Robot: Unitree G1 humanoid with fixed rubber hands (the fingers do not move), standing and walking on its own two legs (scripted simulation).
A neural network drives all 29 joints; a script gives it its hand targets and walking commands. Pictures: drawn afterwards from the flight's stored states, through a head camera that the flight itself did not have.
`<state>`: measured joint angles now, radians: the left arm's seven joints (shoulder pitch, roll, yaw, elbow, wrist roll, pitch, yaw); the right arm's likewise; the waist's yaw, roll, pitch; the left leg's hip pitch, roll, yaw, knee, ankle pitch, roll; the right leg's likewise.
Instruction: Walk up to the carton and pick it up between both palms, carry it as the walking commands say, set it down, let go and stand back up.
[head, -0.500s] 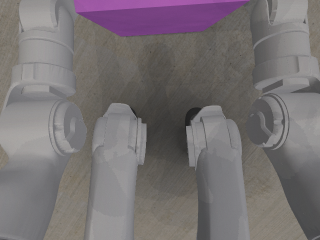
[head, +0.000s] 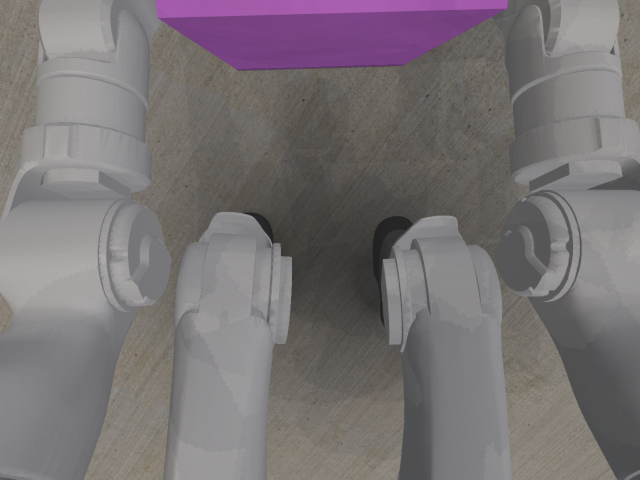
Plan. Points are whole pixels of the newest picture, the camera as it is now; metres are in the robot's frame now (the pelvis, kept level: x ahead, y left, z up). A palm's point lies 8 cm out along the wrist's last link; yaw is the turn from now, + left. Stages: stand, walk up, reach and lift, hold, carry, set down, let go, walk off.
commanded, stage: set down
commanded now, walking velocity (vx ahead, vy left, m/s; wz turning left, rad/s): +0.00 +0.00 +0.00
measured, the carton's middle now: out of the picture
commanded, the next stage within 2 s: none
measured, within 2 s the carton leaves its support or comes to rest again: neither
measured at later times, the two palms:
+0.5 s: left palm out of the picture +0.55 +0.18 -0.17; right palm out of the picture +0.57 -0.14 -0.17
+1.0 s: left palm out of the picture +0.55 +0.18 -0.17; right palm out of the picture +0.57 -0.14 -0.17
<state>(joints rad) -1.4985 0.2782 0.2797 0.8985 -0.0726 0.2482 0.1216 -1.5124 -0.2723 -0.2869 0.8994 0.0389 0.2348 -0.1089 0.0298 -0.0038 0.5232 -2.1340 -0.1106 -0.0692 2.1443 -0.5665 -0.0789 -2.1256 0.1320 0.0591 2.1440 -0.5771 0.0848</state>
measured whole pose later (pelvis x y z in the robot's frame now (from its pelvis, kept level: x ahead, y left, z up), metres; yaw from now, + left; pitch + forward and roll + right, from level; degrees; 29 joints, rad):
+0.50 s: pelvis +0.01 +0.00 -0.01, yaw +0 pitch +36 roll +0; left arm -1.43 0.25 0.33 0.96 -0.01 0.20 0.06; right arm -1.44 -0.24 -0.32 0.95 0.00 0.19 -0.08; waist 0.03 -0.01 0.36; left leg -2.22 -0.09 -0.06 2.18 -0.59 -0.07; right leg -2.22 0.12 0.05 2.18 -0.60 0.07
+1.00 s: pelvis +0.02 +0.00 -0.01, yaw +0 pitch +39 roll +0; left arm -1.37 0.22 0.36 0.97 0.04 0.15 0.05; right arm -1.39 -0.22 -0.32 0.98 -0.02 0.14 -0.07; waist 0.03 -0.01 0.27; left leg -2.26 -0.08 -0.05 2.18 -0.61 -0.07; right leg -2.26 0.11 0.04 2.19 -0.62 0.06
